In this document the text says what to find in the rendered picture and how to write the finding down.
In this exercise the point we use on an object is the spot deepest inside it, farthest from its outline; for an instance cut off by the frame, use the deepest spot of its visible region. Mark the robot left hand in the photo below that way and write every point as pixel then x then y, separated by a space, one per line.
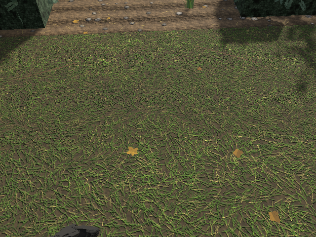
pixel 74 230

